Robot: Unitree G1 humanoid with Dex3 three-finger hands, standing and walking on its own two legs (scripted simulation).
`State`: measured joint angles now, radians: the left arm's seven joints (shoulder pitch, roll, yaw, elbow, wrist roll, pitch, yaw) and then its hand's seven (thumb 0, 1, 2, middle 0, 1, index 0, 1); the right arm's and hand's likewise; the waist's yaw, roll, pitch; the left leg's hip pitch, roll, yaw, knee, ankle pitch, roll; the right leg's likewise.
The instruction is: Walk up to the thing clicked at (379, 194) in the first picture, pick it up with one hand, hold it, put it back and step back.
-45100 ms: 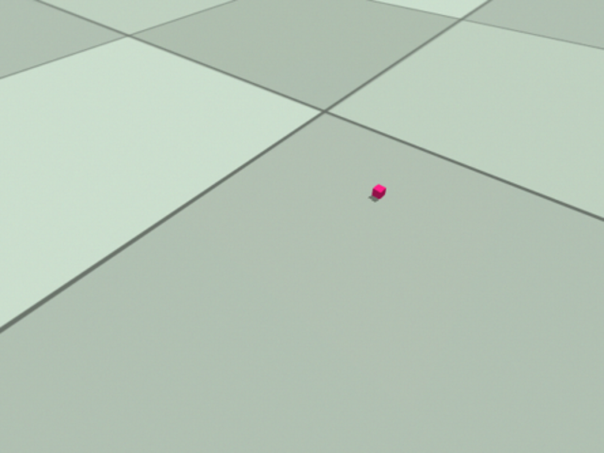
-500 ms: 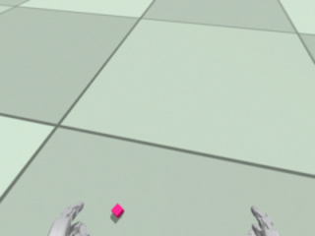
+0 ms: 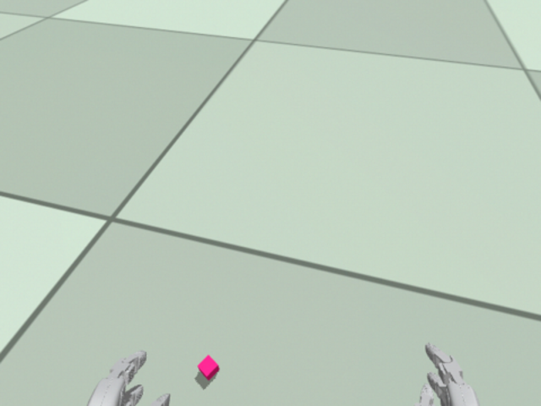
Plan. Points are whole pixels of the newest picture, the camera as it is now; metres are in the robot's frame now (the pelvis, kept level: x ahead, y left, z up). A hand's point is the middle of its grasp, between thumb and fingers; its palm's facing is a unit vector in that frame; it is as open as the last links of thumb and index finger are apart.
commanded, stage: home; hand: left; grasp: from above
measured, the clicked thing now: (208, 367) +0.42 +0.22 -0.69
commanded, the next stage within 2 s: stand in 1.52 s
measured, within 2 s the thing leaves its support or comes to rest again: neither
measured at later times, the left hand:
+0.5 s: hand out of the picture +0.16 +0.17 -0.05, palm faces +0.05 -0.98 -0.20, open 8.5 cm
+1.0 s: hand out of the picture +0.16 +0.18 -0.04, palm faces +0.05 -0.98 -0.20, open 7.5 cm
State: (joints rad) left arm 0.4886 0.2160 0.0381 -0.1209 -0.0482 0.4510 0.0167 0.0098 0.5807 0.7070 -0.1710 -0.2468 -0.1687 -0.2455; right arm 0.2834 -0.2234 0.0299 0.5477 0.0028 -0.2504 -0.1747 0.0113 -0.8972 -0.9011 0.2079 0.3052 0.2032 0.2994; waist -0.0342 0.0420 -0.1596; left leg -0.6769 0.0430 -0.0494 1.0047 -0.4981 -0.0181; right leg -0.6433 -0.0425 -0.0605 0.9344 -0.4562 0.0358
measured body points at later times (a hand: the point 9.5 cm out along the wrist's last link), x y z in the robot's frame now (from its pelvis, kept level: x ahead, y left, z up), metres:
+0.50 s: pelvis -0.01 -0.01 +0.00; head +0.01 +0.00 +0.45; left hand +0.15 +0.22 -0.03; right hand +0.15 -0.25 -0.06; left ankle +0.00 +0.13 -0.68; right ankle +0.00 -0.15 -0.68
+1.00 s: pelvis +0.00 +0.00 +0.00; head +0.01 +0.00 +0.45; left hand +0.16 +0.23 -0.03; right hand +0.15 -0.25 -0.06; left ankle +0.00 +0.13 -0.68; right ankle +0.00 -0.15 -0.68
